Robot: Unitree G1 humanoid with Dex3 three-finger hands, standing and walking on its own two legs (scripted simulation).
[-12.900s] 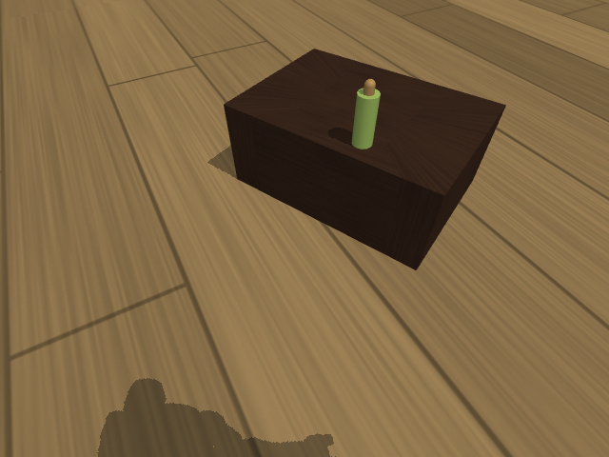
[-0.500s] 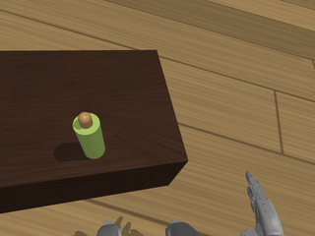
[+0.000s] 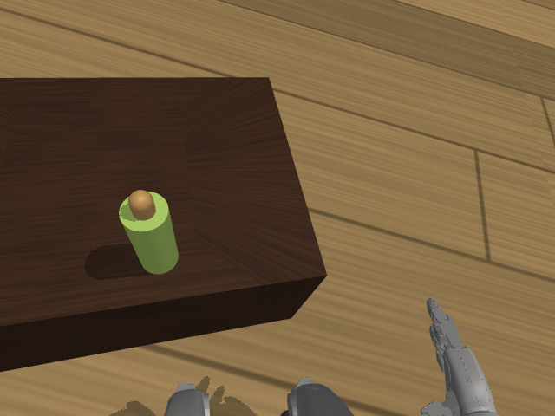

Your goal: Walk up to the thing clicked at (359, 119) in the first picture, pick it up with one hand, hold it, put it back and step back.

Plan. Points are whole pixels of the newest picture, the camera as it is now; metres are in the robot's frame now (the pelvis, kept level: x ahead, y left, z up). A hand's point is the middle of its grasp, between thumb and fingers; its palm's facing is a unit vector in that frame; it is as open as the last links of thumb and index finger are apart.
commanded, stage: go down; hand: left
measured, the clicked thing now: (151, 231) +0.47 +0.17 -0.15
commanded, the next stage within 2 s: none
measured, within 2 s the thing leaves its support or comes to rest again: neither
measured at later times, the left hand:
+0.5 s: hand out of the picture +0.38 +0.37 +0.05, palm faces +0.18 -0.98 +0.02, open 17.5 cm
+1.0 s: hand out of the picture +0.39 +0.37 +0.05, palm faces +0.18 -0.98 +0.02, open 17.4 cm
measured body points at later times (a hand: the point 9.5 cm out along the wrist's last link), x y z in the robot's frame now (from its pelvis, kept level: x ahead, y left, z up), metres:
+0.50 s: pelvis +0.00 +0.00 +0.00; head +0.10 +0.06 +0.43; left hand +0.36 +0.42 +0.05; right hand +0.17 -0.25 +0.00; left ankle +0.02 +0.12 -0.66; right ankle +0.00 -0.16 -0.66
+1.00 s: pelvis +0.00 +0.00 +0.00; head +0.11 +0.06 +0.43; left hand +0.37 +0.42 +0.05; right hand +0.16 -0.25 +0.00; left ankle +0.02 +0.12 -0.66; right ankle +0.00 -0.16 -0.66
